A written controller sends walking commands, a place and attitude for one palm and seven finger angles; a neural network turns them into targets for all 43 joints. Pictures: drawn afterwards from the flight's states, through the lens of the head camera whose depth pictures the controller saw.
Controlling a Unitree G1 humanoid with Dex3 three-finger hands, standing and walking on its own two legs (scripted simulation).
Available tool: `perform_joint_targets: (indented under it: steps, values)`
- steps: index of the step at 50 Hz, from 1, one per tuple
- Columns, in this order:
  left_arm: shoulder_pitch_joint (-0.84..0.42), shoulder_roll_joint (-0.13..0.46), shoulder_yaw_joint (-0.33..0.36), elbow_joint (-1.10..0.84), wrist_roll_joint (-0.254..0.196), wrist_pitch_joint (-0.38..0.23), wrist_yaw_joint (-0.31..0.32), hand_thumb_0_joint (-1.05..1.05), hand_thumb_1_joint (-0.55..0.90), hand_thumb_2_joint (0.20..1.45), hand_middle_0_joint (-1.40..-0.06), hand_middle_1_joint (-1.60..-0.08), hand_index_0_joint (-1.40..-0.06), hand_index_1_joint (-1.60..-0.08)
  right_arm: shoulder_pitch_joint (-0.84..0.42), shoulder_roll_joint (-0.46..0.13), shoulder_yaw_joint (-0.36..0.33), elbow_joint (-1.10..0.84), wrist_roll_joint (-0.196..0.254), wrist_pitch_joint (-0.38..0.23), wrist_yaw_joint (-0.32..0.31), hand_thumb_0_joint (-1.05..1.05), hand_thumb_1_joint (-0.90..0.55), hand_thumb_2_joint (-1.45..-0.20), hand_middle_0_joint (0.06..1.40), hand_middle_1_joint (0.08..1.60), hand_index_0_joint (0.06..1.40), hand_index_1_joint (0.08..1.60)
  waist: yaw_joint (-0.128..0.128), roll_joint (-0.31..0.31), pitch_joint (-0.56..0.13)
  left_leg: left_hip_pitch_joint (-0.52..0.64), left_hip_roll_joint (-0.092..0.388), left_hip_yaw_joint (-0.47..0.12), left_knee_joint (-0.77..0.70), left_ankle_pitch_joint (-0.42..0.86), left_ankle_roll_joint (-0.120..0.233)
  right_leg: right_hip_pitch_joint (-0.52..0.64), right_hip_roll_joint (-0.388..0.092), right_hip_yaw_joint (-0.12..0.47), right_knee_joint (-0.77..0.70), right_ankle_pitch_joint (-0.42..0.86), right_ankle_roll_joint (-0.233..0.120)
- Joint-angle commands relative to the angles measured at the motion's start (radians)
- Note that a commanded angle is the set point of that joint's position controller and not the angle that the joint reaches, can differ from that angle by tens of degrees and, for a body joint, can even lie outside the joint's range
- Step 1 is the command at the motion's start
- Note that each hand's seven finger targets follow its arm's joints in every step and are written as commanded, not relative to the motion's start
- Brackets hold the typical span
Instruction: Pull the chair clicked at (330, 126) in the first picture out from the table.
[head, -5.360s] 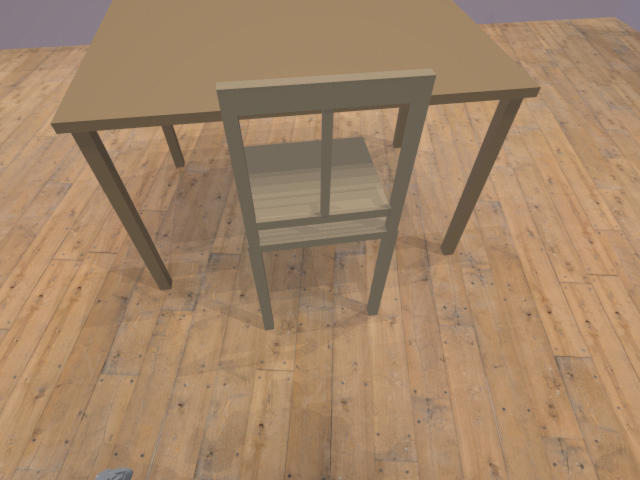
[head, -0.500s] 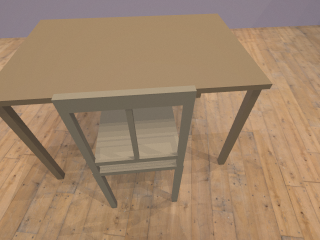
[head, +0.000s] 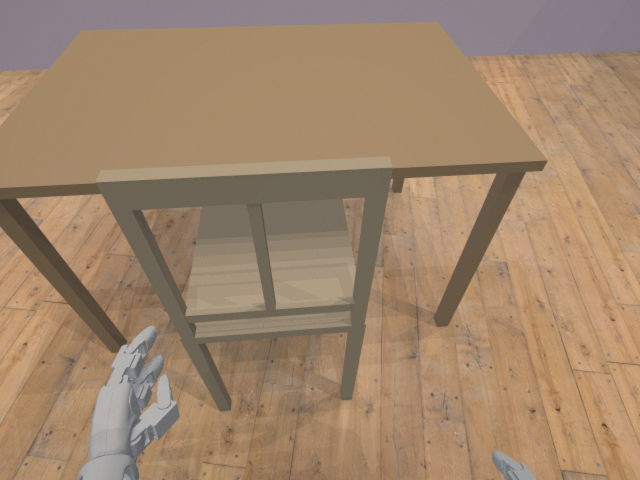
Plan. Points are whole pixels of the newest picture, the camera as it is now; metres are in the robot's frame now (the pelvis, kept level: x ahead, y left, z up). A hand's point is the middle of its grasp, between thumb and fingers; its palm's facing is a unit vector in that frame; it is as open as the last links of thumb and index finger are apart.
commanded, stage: raise the hand toward the chair's back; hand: left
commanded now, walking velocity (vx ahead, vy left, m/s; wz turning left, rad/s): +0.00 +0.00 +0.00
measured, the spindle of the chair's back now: (263, 260) +0.48 +0.12 -0.05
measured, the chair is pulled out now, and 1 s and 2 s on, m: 0.00 0.00 0.00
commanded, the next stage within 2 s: aim the fingers beside a spindle in 1.90 s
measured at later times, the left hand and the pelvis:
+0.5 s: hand (200, 435) +0.19 +0.16 -0.05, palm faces +0.04 -1.00 -0.04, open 11.7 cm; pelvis -0.02 -0.03 -0.09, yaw +1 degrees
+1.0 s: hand (173, 414) +0.21 +0.19 -0.03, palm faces +0.12 -0.99 -0.05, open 15.8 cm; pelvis -0.01 +0.00 -0.07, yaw +1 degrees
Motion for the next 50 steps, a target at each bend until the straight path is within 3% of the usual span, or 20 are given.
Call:
perform_joint_targets:
  steps: [1,2,3,5,7,10,11,12,15,18,20,22,24,27,29,32,36,37,40,50]
  values:
    - [0.263,-0.063,0.037,-0.022,-0.087,-0.37,-0.206,0.0,0.643,0.79,-0.174,-0.26,-0.174,-0.26,-0.178,-0.129,-0.078,-0.261,-0.023,-0.074,0.049,0.0,-0.9,-0.9,0.2,0.3,0.2,0.3,0.093,-0.207,-0.062,-0.331,0.011,-0.025,0.155,-0.002,-0.057,-0.247,0.052,-0.058,0.144,-0.113,-0.041]
    - [0.294,0.018,0.119,0.025,-0.087,-0.429,-0.254,0.0,0.62,0.78,-0.172,-0.256,-0.172,-0.256,-0.181,-0.132,-0.088,-0.28,-0.019,-0.063,0.064,0.0,-0.9,-0.9,0.2,0.3,0.2,0.3,0.112,-0.117,-0.072,-0.369,0.005,-0.014,0.198,0.01,-0.061,-0.252,0.049,-0.036,0.192,-0.077,-0.054]
    - [0.313,0.033,0.132,0.018,-0.086,-0.44,-0.277,0.0,0.597,0.77,-0.17,-0.252,-0.17,-0.252,-0.197,-0.135,-0.089,-0.329,-0.014,-0.05,0.07,0.0,-0.9,-0.9,0.2,0.3,0.2,0.3,0.124,-0.085,-0.106,-0.413,-0.004,0.002,0.222,0.004,-0.052,-0.25,0.049,-0.03,0.231,-0.061,-0.054]
    - [0.241,0.054,0.12,-0.066,-0.077,-0.377,-0.292,0.0,0.55,0.75,-0.165,-0.245,-0.165,-0.245,-0.218,-0.138,-0.085,-0.403,0.0,-0.016,0.063,0.0,-0.9,-0.9,0.2,0.3,0.2,0.3,0.122,-0.044,-0.165,-0.463,-0.018,0.027,0.262,-0.02,-0.031,-0.251,0.045,-0.001,0.262,-0.048,-0.049]
    - [0.126,0.127,0.168,-0.234,-0.09,-0.328,-0.262,0.0,0.503,0.73,-0.16,-0.238,-0.16,-0.238,-0.214,-0.131,-0.08,-0.449,0.003,0.008,0.047,0.0,-0.9,-0.9,0.2,0.3,0.2,0.3,0.113,-0.015,-0.242,-0.488,-0.015,0.013,0.286,-0.065,-0.023,-0.255,0.048,0.033,0.258,-0.123,-0.043]
    - [0.045,0.124,0.164,-0.502,-0.087,-0.36,-0.191,0.0,0.433,0.7,-0.153,-0.227,-0.153,-0.227,-0.157,-0.105,-0.079,-0.453,-0.003,0.014,0.027,0.0,-0.9,-0.9,0.2,0.3,0.2,0.3,0.07,0.094,-0.33,-0.415,0.008,-0.009,0.344,0.011,-0.004,-0.269,0.051,0.056,0.267,-0.044,-0.042]
    - [0.005,0.126,0.15,-0.569,-0.082,-0.39,-0.18,0.0,0.41,0.69,-0.151,-0.223,-0.151,-0.223,-0.146,-0.105,-0.075,-0.443,-0.009,0.014,0.021,0.0,-0.9,-0.9,0.2,0.3,0.2,0.3,0.05,0.1,-0.349,-0.402,0.013,-0.019,0.364,0.037,0.0,-0.288,0.053,0.051,0.28,-0.007,-0.041]
    - [-0.07,0.131,0.121,-0.631,-0.076,-0.42,-0.178,0.0,0.387,0.68,-0.149,-0.219,-0.149,-0.219,-0.131,-0.11,-0.069,-0.429,-0.015,0.012,0.014,0.0,-0.9,-0.9,0.2,0.3,0.2,0.3,0.009,0.069,-0.359,-0.412,0.022,-0.031,0.393,0.037,0.005,-0.319,0.059,0.053,0.293,-0.003,-0.035]
    - [-0.079,0.088,0.042,-0.535,-0.076,-0.447,-0.232,0.0,0.317,0.65,-0.142,-0.208,-0.142,-0.208,-0.133,-0.116,-0.054,-0.382,-0.017,-0.009,0.0,0.0,-0.9,-0.9,0.2,0.3,0.2,0.3,-0.04,0.072,-0.287,-0.464,0.028,-0.049,0.443,-0.008,0.006,-0.394,0.057,0.058,0.286,-0.057,-0.032]
    - [-0.03,0.101,0.049,-0.397,-0.102,-0.364,-0.32,0.0,0.247,0.62,-0.135,-0.197,-0.135,-0.197,-0.138,-0.129,-0.044,-0.368,0.001,-0.019,-0.016,0.0,-0.9,-0.9,0.2,0.3,0.2,0.3,-0.033,0.026,-0.27,-0.527,0.024,-0.054,0.447,-0.063,0.006,-0.372,0.052,0.073,0.252,-0.149,-0.029]
    - [0.011,0.142,0.11,-0.352,-0.125,-0.274,-0.35,0.0,0.2,0.6,-0.13,-0.19,-0.13,-0.19,-0.144,-0.129,-0.045,-0.377,0.015,-0.011,-0.028,0.0,-0.9,-0.9,0.2,0.3,0.2,0.3,0.004,-0.017,-0.323,-0.548,0.019,-0.048,0.435,-0.063,0.007,-0.295,0.042,0.096,0.222,-0.182,-0.021]
    - [0.06,0.17,0.18,-0.314,-0.14,-0.191,-0.347,0.0,0.153,0.58,-0.125,-0.183,-0.125,-0.183,-0.162,-0.117,-0.05,-0.384,0.025,0.001,-0.034,0.0,-0.9,-0.9,0.2,0.3,0.2,0.3,0.043,-0.043,-0.346,-0.545,0.017,-0.043,0.414,-0.029,0.004,-0.221,0.036,0.106,0.201,-0.157,-0.017]
    - [0.048,0.172,0.215,-0.401,-0.153,-0.168,-0.312,0.0,0.107,0.56,-0.121,-0.175,-0.121,-0.175,-0.16,-0.101,-0.053,-0.393,0.024,0.004,-0.034,0.0,-0.9,-0.9,0.2,0.3,0.2,0.3,0.06,-0.046,-0.408,-0.511,0.018,-0.044,0.396,0.023,0.004,-0.161,0.025,0.1,0.209,-0.074,-0.01]
    - [0.081,0.158,0.237,-0.392,-0.14,-0.187,-0.24,0.0,0.037,0.53,-0.114,-0.164,-0.114,-0.164,-0.165,-0.08,-0.055,-0.371,0.013,0.006,-0.031,0.0,-0.9,-0.9,0.2,0.3,0.2,0.3,0.068,-0.072,-0.38,-0.504,0.024,-0.052,0.373,0.067,-0.003,-0.149,0.029,0.072,0.231,0.034,-0.01]
    - [0.074,0.132,0.202,-0.412,-0.123,-0.235,-0.216,0.0,-0.01,0.51,-0.109,-0.157,-0.109,-0.157,-0.153,-0.081,-0.057,-0.361,0.004,0.002,-0.024,0.0,-0.9,-0.9,0.2,0.3,0.2,0.3,0.058,-0.039,-0.357,-0.483,0.024,-0.051,0.359,0.079,-0.004,-0.185,0.032,0.045,0.251,0.047,-0.016]
    - [0.066,0.121,0.165,-0.355,-0.102,-0.279,-0.217,0.0,-0.08,0.48,-0.102,-0.146,-0.102,-0.146,-0.152,-0.099,-0.057,-0.353,0.0,0.0,-0.021,0.0,-0.9,-0.9,0.2,0.3,0.2,0.3,0.034,-0.05,-0.288,-0.491,0.024,-0.051,0.354,0.047,0.0,-0.253,0.036,0.032,0.249,-0.01,-0.02]
    - [0.038,0.127,0.147,-0.361,-0.108,-0.304,-0.244,0.0,-0.173,0.44,-0.093,-0.131,-0.093,-0.131,-0.133,-0.121,-0.055,-0.363,0.003,-0.005,-0.025,0.0,-0.9,-0.9,0.2,0.3,0.2,0.3,0.029,0.007,-0.287,-0.466,0.02,-0.05,0.334,0.001,0.001,-0.294,0.036,0.02,0.243,-0.085,-0.027]
    - [0.033,0.141,0.153,-0.365,-0.106,-0.304,-0.243,0.0,-0.197,0.43,-0.09,-0.128,-0.09,-0.128,-0.132,-0.125,-0.058,-0.366,0.006,-0.005,-0.027,0.0,-0.9,-0.9,0.2,0.3,0.2,0.3,0.025,-0.013,-0.287,-0.453,0.023,-0.054,0.329,0.009,0.002,-0.298,0.041,0.012,0.245,-0.077,-0.028]
    - [0.037,0.149,0.164,-0.422,-0.113,-0.31,-0.236,0.0,-0.267,0.4,-0.083,-0.117,-0.083,-0.117,-0.116,-0.127,-0.059,-0.372,0.001,-0.005,-0.028,0.0,-0.9,-0.9,0.2,0.3,0.2,0.3,0.041,0.044,-0.35,-0.387,0.023,-0.059,0.309,0.074,-0.003,-0.281,0.045,-0.016,0.273,0.004,-0.034]
    - [-0.025,0.143,0.136,-0.396,-0.094,-0.26,-0.229,0.0,-0.5,0.3,-0.06,-0.08,-0.06,-0.08,-0.109,-0.139,-0.043,-0.4,0.0,0.028,-0.021,0.0,-0.9,-0.9,0.2,0.3,0.2,0.3,0.022,0.062,-0.296,-0.351,0.027,-0.08,0.275,0.058,-0.016,-0.327,0.057,-0.047,0.269,-0.016,-0.037]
